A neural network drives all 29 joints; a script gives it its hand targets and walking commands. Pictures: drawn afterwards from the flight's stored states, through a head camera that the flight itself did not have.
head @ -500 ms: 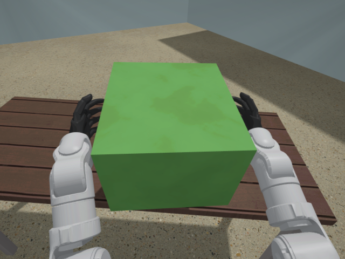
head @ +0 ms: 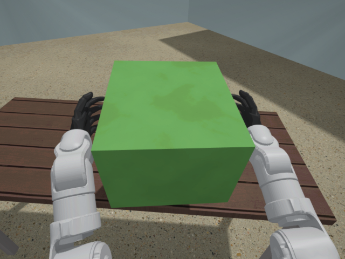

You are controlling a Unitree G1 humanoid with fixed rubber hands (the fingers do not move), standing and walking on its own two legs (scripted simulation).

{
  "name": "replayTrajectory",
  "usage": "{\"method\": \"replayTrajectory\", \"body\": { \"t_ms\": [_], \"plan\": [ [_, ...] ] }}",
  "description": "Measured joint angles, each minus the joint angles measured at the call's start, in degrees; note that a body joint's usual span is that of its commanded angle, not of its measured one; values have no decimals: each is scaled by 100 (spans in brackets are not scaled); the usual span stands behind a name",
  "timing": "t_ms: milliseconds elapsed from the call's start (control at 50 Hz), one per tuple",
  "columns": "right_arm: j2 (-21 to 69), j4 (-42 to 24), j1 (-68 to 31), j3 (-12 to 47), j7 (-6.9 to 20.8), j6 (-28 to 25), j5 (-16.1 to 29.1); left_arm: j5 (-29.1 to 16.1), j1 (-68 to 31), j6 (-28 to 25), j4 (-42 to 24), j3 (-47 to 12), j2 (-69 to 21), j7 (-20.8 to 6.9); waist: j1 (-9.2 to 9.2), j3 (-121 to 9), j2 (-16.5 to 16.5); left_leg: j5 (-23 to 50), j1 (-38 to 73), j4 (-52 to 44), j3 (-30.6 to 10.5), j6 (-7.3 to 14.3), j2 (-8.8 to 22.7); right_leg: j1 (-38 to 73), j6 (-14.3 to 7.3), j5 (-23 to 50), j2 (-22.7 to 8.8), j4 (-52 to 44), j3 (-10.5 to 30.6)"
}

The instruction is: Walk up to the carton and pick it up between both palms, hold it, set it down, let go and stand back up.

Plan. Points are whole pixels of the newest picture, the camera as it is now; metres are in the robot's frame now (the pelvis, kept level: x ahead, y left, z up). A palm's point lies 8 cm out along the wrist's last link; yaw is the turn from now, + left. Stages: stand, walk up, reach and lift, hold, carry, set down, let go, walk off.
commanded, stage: hold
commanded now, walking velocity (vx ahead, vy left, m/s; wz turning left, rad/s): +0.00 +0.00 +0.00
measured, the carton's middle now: (168, 128) +0.41 +0.01 +0.15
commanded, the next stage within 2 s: none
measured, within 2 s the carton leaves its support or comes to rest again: neither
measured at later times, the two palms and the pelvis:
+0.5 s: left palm (80, 128) +0.35 +0.19 +0.20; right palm (249, 126) +0.35 -0.17 +0.19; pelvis +0.00 +0.01 +0.00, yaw +0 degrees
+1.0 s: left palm (79, 131) +0.34 +0.20 +0.20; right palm (248, 125) +0.36 -0.17 +0.19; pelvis +0.00 +0.00 +0.00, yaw +0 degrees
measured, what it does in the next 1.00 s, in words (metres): stands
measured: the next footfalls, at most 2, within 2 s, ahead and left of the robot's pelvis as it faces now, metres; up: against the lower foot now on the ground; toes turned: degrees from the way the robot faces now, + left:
none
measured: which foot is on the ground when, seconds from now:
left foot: down 0.00-1.00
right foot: down 0.00-1.00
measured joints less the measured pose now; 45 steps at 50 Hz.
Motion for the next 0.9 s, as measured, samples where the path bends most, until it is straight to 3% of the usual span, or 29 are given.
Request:
{"method": "replayTrajectory", "body": {
  "t_ms": [420, 620, 900],
  "plan": [
    [-20, -144, 122, -21, 2, -49, 90, 1, 62, 48, -180, -88, -25, 23, -50, 54, 28, -4, -19, 56, 17, 66, -82, 30, 68, 51, -80, -47, 17],
    [-52, 214, -60, -77, 116, -45, -15, 73, -109, 78, 124, -33, -58, 69, -1, -11, 26, 34, 1, -37, 55, 49, -53, -11, 37, 51, -52, -45, 54],
    [-12, -45, 25, 62, -13, -21, 60, -10, 124, 9, -132, -30, 4, 28, -18, -5, 17, -22, 70, -16, -21, 0, 0, 95, 3, -13, 1, -50, -22]
  ]
}}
